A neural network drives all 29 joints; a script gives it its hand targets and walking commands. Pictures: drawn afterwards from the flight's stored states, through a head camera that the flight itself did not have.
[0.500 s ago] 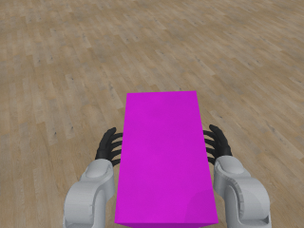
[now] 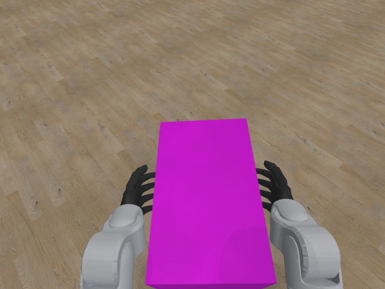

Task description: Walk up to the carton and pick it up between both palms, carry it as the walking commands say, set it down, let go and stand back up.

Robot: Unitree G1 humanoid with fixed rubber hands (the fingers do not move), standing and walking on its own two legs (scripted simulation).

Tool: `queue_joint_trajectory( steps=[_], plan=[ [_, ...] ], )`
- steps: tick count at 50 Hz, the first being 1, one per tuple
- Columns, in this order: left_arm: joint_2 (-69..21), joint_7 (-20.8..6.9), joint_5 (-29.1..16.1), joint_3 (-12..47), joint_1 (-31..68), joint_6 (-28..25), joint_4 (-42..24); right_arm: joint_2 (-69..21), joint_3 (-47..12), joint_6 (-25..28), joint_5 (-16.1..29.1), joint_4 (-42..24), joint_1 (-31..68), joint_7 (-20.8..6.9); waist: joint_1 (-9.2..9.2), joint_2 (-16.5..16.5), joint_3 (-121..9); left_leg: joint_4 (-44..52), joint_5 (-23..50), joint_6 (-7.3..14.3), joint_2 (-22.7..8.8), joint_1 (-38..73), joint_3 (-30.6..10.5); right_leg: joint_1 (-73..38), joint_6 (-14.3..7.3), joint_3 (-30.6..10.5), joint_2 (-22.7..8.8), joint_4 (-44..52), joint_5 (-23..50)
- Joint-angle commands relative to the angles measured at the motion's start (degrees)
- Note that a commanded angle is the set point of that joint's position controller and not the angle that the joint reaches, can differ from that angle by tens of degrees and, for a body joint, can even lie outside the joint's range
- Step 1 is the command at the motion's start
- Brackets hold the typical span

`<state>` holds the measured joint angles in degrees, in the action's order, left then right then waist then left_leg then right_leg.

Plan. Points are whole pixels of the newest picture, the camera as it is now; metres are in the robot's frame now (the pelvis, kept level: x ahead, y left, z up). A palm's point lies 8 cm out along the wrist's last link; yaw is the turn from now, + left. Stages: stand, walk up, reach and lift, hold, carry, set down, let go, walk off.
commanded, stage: carry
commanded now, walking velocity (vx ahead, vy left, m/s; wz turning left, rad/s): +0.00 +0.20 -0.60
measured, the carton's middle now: (206, 211) +0.28 -0.01 +0.02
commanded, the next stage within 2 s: none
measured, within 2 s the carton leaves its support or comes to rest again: neither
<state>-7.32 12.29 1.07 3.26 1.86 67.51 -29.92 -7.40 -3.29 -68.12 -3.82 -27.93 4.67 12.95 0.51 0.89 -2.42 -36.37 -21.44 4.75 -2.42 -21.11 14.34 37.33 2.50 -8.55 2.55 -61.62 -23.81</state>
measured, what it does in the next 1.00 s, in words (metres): steps on the spot, turning right: right foot, then left foot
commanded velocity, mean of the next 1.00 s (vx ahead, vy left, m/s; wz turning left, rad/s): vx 0.00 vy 0.20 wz -0.60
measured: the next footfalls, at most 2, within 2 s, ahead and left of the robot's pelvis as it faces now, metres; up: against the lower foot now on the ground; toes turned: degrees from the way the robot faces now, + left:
right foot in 0.24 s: +0.06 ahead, -0.13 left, +0.00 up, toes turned -7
left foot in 0.48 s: +0.02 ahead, +0.12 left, +0.00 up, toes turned -4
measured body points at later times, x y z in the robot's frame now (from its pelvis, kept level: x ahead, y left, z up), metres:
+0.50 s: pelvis -0.03 +0.04 +0.00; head +0.01 +0.03 +0.45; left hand +0.27 +0.08 +0.06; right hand +0.20 -0.17 +0.07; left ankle -0.03 +0.12 -0.72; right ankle +0.02 -0.12 -0.72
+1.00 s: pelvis -0.05 +0.08 -0.01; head -0.02 +0.06 +0.44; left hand +0.24 +0.04 +0.05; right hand +0.10 -0.18 +0.05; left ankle -0.03 +0.15 -0.68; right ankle -0.06 -0.06 -0.72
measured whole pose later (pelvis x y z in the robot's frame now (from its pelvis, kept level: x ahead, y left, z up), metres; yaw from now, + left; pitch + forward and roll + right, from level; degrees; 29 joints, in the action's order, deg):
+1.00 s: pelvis -0.05 +0.08 -0.01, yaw -33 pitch +4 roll +1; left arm -7.4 12.2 1.2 2.9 4.4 69.3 -26.0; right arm -7.4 -1.7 -68.8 -3.8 -25.0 5.3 12.6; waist 0.5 0.3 0.0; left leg -58.0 -32.3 2.8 -4.1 -29.5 13.2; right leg 30.2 0.0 -6.0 2.4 -39.2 -13.4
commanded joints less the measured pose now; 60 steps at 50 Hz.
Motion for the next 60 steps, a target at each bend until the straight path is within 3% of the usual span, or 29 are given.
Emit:
queue_joint_trajectory(
  steps=[1, 7, 10, 11, 12, 13, 14, 15, 17, 23, 24, 26, 27, 29, 31, 34, 39, 41, 42, 44, 45, 47, 48, 54, 55, 56, 57, 58, 60],
  plan=[
    [-53.0, -7.9, -17.1, 30.3, 26.3, -1.9, -11.7, -54.5, -27.0, 3.9, 18.8, -9.2, 21.4, -8.4, -1.7, -5.9, -16.4, 8.4, 42.8, 3.4, -17.7, 26.2, -2.6, 10.7, 0.2, 12.1, -5.5, -6.7, 0.2],
    [-50.5, -7.4, -15.8, 28.0, 25.1, -0.6, -9.9, -53.5, -26.7, 2.8, 18.8, -7.5, 21.4, -8.0, -0.79, -10.2, -18.2, 4.0, 41.9, 2.5, -17.6, 24.8, 3.1, 0.7, -1.5, 16.4, -4.0, 11.4, 4.8],
    [-50.7, -7.8, -14.8, 26.4, 25.2, 0.0, -7.9, -53.4, -27.2, 2.3, 19.0, -7.1, 22.8, -7.9, -0.76, -8.8, -19.8, -4.0, 36.9, 1.5, -17.6, 22.4, 4.8, -6.7, -2.6, 13.7, -3.5, 22.8, 9.7],
    [-51.1, -8.1, -14.5, 25.7, 24.2, 0.1, -6.6, -52.9, -27.2, 2.0, 19.1, -6.9, 24.0, -7.9, -2.26, -4.6, -19.6, -11.2, 32.5, -0.6, -15.7, 16.4, 5.4, -14.0, -3.2, 9.1, -3.0, 31.9, 16.5],
    [-51.0, -8.3, -14.0, 24.8, 22.4, 0.2, -5.0, -51.7, -27.1, 1.7, 18.9, -7.1, 25.6, -7.9, -3.56, 2.1, -18.3, -18.2, 18.1, -3.2, -13.0, 4.3, 2.9, -22.9, -5.9, -2.7, -7.1, 35.7, 24.6],
    [-49.7, -8.3, -13.4, 23.5, 21.5, 0.2, -3.5, -52.0, -28.0, 1.3, 19.1, -7.7, 25.5, -7.9, -2.29, 18.4, -18.8, -27.1, -12.4, -6.0, -4.7, -10.1, 1.1, -31.6, -11.8, -24.3, -18.9, 35.2, 51.8],
    [-49.8, -8.3, -12.9, 23.2, 19.8, 0.2, -1.9, -51.8, -28.8, 1.1, 19.6, -7.3, 26.1, -8.1, -1.95, 19.9, -19.6, -30.5, -21.6, -7.1, -0.3, -12.5, -6.7, -29.2, -15.2, -34.3, -21.2, 37.5, 49.8],
    [-51.5, -8.5, -13.2, 23.7, 21.3, -0.4, -3.8, -54.4, -29.6, 1.7, 20.8, -8.0, 28.3, -8.4, -1.46, 14.2, -19.9, -30.9, -20.0, -7.0, -0.5, -10.7, -12.4, -25.8, -14.6, -34.8, -20.3, 39.4, 39.2],
    [-55.0, -8.7, -14.3, 26.1, 25.0, -2.2, -8.6, -58.3, -30.1, 3.2, 21.5, -8.8, 28.8, -8.8, -1.66, 10.8, -20.3, -22.4, -14.5, -5.8, -0.6, -8.8, -15.1, -23.6, -12.0, -28.4, -18.2, 40.7, 24.6],
    [-53.9, -8.0, -14.0, 26.6, 20.8, -4.4, -10.6, -58.3, -29.9, 5.2, 22.1, -10.1, 24.8, -8.6, -2.13, 15.5, -27.0, 9.2, -8.5, -3.9, 0.9, 17.1, -8.9, -16.6, -5.4, -17.3, -12.6, 36.7, 37.3],
    [-53.8, -7.9, -13.8, 26.9, 20.9, -4.5, -10.8, -58.2, -29.7, 5.3, 21.9, -9.3, 23.4, -8.7, -1.86, 10.1, -27.4, 15.1, -1.4, -3.1, -2.9, 26.3, -7.8, -11.0, -3.1, -11.2, -9.0, 34.0, 27.9],
    [-53.3, -8.0, -13.5, 27.5, 23.2, -3.9, -12.6, -55.7, -27.8, 5.3, 21.1, -8.3, 23.6, -9.0, -1.59, -13.2, -21.6, 15.6, 12.1, 5.4, -24.1, 31.7, -20.9, 9.3, 1.2, 6.2, 1.5, 11.5, -3.4],
    [-52.6, -8.1, -14.0, 27.4, 25.8, -3.7, -12.9, -56.3, -27.6, 5.1, 20.3, -8.1, 23.2, -9.1, -1.74, -10.4, -18.5, 15.5, 18.0, 7.8, -27.1, 27.2, -17.2, 11.4, -0.2, 8.3, -3.0, -0.1, -7.8],
    [-52.7, -8.2, -15.6, 28.3, 29.1, -3.3, -11.9, -55.9, -27.5, 4.8, 19.6, -7.6, 24.1, -9.0, -1.79, -4.4, -15.6, 13.0, 26.0, 7.4, -25.2, 22.6, -10.0, 11.8, -1.5, 9.1, -5.5, -10.6, -5.1],
    [-52.2, -7.9, -15.7, 28.0, 28.8, -2.7, -10.1, -54.5, -26.1, 4.4, 18.8, -6.3, 23.1, -8.6, -1.95, -4.9, -14.6, 9.1, 40.0, 4.6, -20.1, 25.7, -2.5, 13.0, -1.0, 11.3, -5.6, -10.3, -1.4],
    [-51.6, -7.4, -15.3, 27.4, 28.0, -1.8, -9.1, -53.4, -25.3, 4.0, 18.8, -6.8, 23.4, -8.3, -1.7, -9.1, -15.1, 7.7, 41.0, 2.0, -16.9, 25.1, 2.8, 8.2, -1.1, 14.7, -4.4, -1.9, 3.0],
    [-50.8, -7.3, -14.7, 25.5, 26.1, -0.7, -7.4, -53.3, -26.0, 3.3, 19.0, -7.3, 23.6, -7.9, -0.86, -11.5, -18.8, 1.6, 40.2, 2.1, -19.1, 24.6, 5.3, -2.1, -2.7, 16.4, -3.1, 14.0, 6.0],
    [-51.6, -7.7, -14.2, 24.7, 25.5, -0.4, -5.9, -53.4, -26.7, 2.9, 19.2, -7.5, 24.6, -7.9, -1.75, -8.4, -19.9, -7.3, 34.9, 0.8, -18.1, 18.8, 6.1, -11.2, -3.7, 12.3, -2.4, 23.6, 10.7],
    [-52.0, -8.0, -13.9, 24.2, 24.4, -0.2, -4.6, -52.7, -26.7, 2.6, 19.2, -7.3, 25.5, -7.9, -3.33, -3.8, -17.8, -14.6, 28.5, -1.7, -16.3, 10.6, 5.7, -17.8, -4.8, 5.3, -2.6, 32.9, 16.6],
    [-50.1, -7.9, -12.9, 22.3, 22.0, 0.1, -1.6, -51.6, -27.6, 1.5, 19.2, -7.8, 25.8, -8.0, -2.43, 20.1, -17.4, -30.4, -18.7, -6.8, -2.7, -13.9, -1.2, -30.8, -14.9, -33.1, -19.7, 36.7, 45.5],
    [-50.2, -8.0, -12.4, 22.0, 20.7, 0.1, -1.1, -52.2, -27.8, 1.5, 19.5, -6.9, 26.2, -8.1, -1.9, 15.9, -18.5, -32.9, -21.1, -7.1, -1.1, -12.8, -9.6, -26.9, -16.1, -37.4, -19.7, 38.4, 40.9],
    [-54.9, -8.5, -13.8, 25.1, 25.5, -1.7, -6.0, -56.8, -28.8, 3.2, 20.9, -8.7, 29.2, -8.7, -1.72, 9.7, -18.9, -27.7, -15.1, -5.7, -1.3, -10.4, -14.7, -22.4, -13.7, -31.8, -17.9, 40.8, 22.7],
    [-56.7, -8.7, -14.6, 26.0, 26.6, -2.5, -7.9, -58.9, -29.3, 4.0, 21.4, -9.4, 29.3, -8.9, -1.86, 10.5, -19.4, -23.1, -12.6, -5.2, -0.8, -8.4, -14.1, -21.3, -12.3, -27.5, -16.7, 40.6, 21.4],
    [-54.8, -8.1, -14.3, 26.2, 21.5, -4.6, -10.5, -58.5, -29.7, 5.8, 21.9, -11.8, 24.7, -8.5, -2.12, 15.2, -26.6, 10.1, -7.9, -3.6, 0.5, 18.9, -8.0, -15.1, -6.1, -16.5, -10.9, 35.1, 38.2],
    [-54.7, -7.9, -13.9, 26.4, 21.5, -4.5, -10.7, -58.2, -29.5, 5.8, 21.5, -11.2, 22.9, -8.5, -1.83, 8.8, -26.6, 15.2, -0.9, -2.5, -4.2, 28.4, -7.7, -8.6, -3.7, -9.7, -6.9, 32.0, 25.9],
    [-54.7, -8.0, -13.7, 26.9, 22.0, -4.3, -11.6, -56.6, -28.4, 6.0, 21.1, -10.5, 22.7, -8.7, -1.41, -5.2, -24.3, 16.2, 2.7, 2.3, -16.8, 34.9, -15.9, 4.1, 0.4, 1.4, -0.3, 24.2, 7.9],
    [-54.0, -8.0, -14.0, 27.1, 23.7, -4.0, -12.1, -56.5, -27.9, 5.8, 20.8, -10.1, 22.5, -8.7, -1.26, -13.3, -20.8, 15.9, 14.2, 7.2, -25.8, 31.6, -20.6, 11.2, -0.1, 7.7, 1.3, 6.6, -6.5],
    [-53.6, -8.2, -14.9, 27.4, 26.5, -4.0, -13.1, -57.1, -28.0, 5.8, 20.5, -10.2, 22.6, -8.9, -1.31, -9.4, -18.6, 15.0, 20.8, 8.3, -27.7, 28.4, -16.4, 12.5, -1.2, 8.8, -3.4, -1.9, -7.2],
    [-53.0, -8.5, -16.7, 28.4, 30.0, -3.5, -12.3, -56.0, -27.3, 5.4, 19.5, -9.0, 23.3, -8.7, -1.26, -4.5, -15.8, 13.1, 30.3, 7.4, -24.9, 23.9, -8.8, 12.1, -2.2, 10.0, -5.2, -12.0, -4.4]
  ],
)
